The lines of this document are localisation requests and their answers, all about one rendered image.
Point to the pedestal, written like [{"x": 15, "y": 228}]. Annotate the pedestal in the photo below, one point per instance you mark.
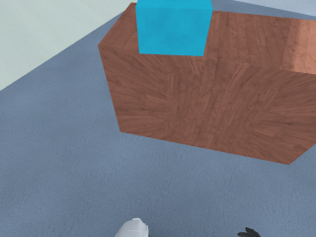
[{"x": 252, "y": 93}]

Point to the robot right hand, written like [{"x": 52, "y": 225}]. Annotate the robot right hand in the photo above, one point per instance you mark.
[{"x": 249, "y": 233}]

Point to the left robot thigh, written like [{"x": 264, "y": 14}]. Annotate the left robot thigh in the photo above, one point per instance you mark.
[{"x": 133, "y": 228}]

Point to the carton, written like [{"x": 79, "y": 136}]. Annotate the carton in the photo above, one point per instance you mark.
[{"x": 173, "y": 27}]

